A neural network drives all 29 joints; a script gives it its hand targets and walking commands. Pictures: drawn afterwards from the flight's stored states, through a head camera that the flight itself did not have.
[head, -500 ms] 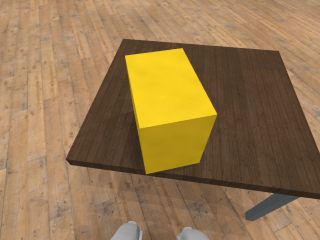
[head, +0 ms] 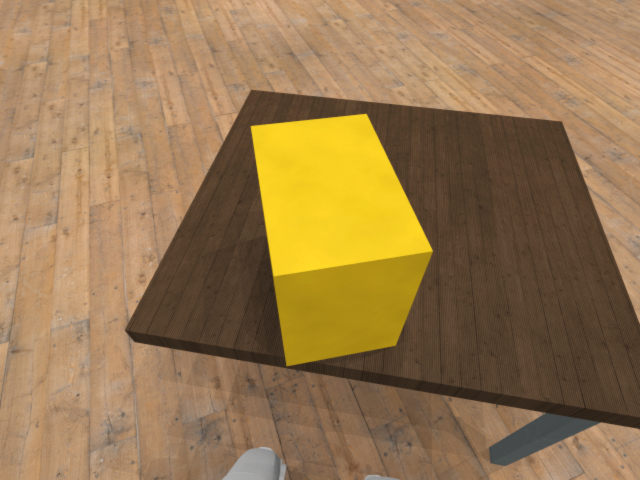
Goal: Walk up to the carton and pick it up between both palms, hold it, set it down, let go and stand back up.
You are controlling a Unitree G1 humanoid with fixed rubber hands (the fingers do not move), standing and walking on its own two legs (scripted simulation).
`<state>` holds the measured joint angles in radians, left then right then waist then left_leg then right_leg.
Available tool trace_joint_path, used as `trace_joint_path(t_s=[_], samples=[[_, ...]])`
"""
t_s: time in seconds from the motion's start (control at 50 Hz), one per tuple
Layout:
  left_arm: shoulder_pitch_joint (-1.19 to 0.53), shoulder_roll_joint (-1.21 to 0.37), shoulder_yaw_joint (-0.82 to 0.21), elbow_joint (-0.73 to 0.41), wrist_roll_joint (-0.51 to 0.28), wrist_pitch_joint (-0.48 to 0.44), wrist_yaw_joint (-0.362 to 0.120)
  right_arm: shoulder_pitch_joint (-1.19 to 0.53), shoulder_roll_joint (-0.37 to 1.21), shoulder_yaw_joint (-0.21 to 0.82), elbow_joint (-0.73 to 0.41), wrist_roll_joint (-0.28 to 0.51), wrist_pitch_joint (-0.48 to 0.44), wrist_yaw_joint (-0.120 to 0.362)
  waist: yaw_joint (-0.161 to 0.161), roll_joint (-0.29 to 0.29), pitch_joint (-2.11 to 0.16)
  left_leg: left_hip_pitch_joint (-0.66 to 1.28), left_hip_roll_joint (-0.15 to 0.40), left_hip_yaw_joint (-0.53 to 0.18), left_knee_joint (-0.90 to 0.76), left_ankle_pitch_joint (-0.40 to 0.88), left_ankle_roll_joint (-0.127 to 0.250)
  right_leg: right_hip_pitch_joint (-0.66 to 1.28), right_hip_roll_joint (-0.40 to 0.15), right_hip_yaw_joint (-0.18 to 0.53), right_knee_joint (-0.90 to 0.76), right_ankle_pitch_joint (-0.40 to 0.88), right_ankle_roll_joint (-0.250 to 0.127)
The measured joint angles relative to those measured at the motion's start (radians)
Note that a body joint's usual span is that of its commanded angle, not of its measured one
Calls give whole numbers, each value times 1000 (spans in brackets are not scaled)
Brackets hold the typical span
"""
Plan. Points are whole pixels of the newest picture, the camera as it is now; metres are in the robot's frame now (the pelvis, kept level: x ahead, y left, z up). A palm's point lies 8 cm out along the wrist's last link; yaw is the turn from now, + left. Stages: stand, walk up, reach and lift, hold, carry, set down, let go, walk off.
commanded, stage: walk up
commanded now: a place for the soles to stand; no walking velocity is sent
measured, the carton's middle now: (326, 240) +0.48 +0.04 -0.02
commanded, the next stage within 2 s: reach and lift in 1.78 s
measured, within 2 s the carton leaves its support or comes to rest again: neither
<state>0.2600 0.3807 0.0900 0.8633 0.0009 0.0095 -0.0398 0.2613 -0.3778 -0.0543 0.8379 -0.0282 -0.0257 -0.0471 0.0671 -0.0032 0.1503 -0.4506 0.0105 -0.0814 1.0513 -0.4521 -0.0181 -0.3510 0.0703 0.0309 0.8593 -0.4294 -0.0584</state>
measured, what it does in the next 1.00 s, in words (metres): steps on the spot: left foot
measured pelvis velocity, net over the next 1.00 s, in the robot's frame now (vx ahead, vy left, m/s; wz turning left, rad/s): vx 0.05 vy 0.01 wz -0.01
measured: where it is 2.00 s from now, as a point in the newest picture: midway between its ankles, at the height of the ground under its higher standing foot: outside the picture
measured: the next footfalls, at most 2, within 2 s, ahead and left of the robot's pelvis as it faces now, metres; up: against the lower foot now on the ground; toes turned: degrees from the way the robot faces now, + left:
left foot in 0.12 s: +0.13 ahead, +0.16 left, +0.00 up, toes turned -2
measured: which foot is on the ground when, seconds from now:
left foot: up 0.00-0.10, down 0.12-1.00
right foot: down 0.00-1.00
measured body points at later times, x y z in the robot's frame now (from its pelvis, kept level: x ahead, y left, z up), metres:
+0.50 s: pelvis +0.05 +0.00 +0.00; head +0.09 +0.00 +0.45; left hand +0.11 +0.32 -0.11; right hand +0.13 -0.31 -0.12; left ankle +0.07 +0.16 -0.69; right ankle +0.05 -0.10 -0.70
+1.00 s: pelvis +0.05 +0.01 -0.01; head +0.08 +0.00 +0.44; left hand +0.12 +0.33 -0.11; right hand +0.13 -0.31 -0.12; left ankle +0.09 +0.16 -0.70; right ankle +0.07 -0.10 -0.70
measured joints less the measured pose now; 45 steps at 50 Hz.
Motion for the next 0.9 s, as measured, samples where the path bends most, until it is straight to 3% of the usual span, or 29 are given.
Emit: trace_joint_path(t_s=[0.1, 0.14, 0.18, 0.24, 0.3, 0.38, 0.52, 0.64, 0.72, 0.8, 0.9], samples=[[3, 0, 0, 0, 0, -8, 0, 1, -1, 0, -1, 0, -21, 3, -1, 13, -1, 14, 0, -1, -157, -1, 0, 0, 1, -1, -15, -10, 0], [3, 0, 0, 0, 0, -8, 0, 0, 0, 0, -1, 0, -40, 2, -6, 10, 0, 32, -1, 1, -240, 99, -1, 0, 0, 1, -12, -17, 1], [2, 0, 0, 1, 0, -8, 0, 0, 0, 0, 0, 0, -56, 2, -21, 4, 0, 42, -2, 4, -240, 109, -6, -10, -2, 4, 24, -10, 1], [2, 0, 0, 1, 0, -8, 6, 0, 0, 0, 0, 0, -64, 2, -52, 4, -8, 56, 3, 0, -240, 83, -6, -40, -2, 4, 117, -127, 1], [-2, 0, 0, 0, 0, -11, 6, 0, 0, 0, 1, 0, -54, 2, -67, -1, -13, 57, 8, 1, -238, 72, -6, -44, -9, 4, 114, -136, 1], [-2, 0, -1, 1, 0, -29, 6, -1, 1, 0, 2, 0, -19, 3, -61, -1, -9, 47, 8, 1, -179, 43, -6, -1, -13, 2, -16, -10, 8], [-2, -1, -1, 1, 0, -33, 10, 0, 0, 0, 0, 0, -13, 3, -47, 15, -17, 44, 8, 0, -141, -8, -6, 12, -13, 1, -1, -37, 11], [-5, -1, -1, 2, 0, -33, 12, 0, 0, 0, 0, 0, -52, 3, -63, 14, -16, 66, 9, 3, -216, 52, -11, -13, -13, 1, 50, -8, 15], [-19, -1, -1, 1, 0, -31, 16, -1, 0, 0, 1, 0, -52, 3, -75, 13, -17, 67, 12, 2, -216, 50, -11, -46, -14, 1, 124, -156, 15], [-22, -1, -2, 2, 0, -38, 16, -5, 1, 0, 1, 0, -27, 3, -64, 9, -8, 54, 13, 3, -165, 33, -10, -12, -18, 3, 5, 6, 17], [-23, -2, -4, 7, 0, -38, 16, -5, 0, 0, 0, 2, -2, 3, -52, 20, -9, 53, 13, 3, -124, -30, -10, -10, -17, 1, 26, -16, 17]])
